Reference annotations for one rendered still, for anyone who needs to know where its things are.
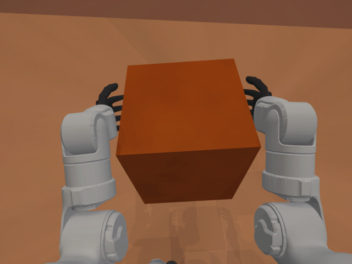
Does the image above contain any robot right forearm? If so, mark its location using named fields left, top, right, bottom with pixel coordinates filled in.
left=254, top=96, right=327, bottom=236

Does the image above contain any carton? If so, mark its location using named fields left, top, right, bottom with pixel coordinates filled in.
left=116, top=59, right=261, bottom=204

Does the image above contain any left robot upper arm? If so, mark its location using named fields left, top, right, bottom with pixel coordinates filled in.
left=44, top=210, right=129, bottom=264

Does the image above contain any robot left forearm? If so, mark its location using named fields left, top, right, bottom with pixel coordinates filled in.
left=59, top=104, right=118, bottom=255

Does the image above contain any left robot hand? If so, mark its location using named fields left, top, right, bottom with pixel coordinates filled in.
left=96, top=83, right=124, bottom=131

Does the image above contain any right robot hand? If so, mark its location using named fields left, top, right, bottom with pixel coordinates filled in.
left=244, top=76, right=272, bottom=121

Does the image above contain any right robot upper arm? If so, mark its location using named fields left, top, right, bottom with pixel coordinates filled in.
left=254, top=202, right=352, bottom=264

